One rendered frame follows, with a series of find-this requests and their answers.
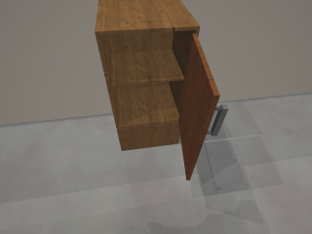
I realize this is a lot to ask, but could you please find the cupboard door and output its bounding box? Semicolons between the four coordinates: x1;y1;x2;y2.
178;33;220;180

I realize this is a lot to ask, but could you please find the handle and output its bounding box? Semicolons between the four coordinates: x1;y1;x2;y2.
207;104;228;137

